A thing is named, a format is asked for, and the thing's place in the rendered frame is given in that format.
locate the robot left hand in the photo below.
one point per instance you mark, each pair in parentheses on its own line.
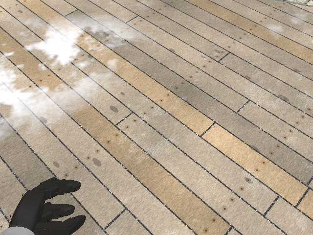
(34,214)

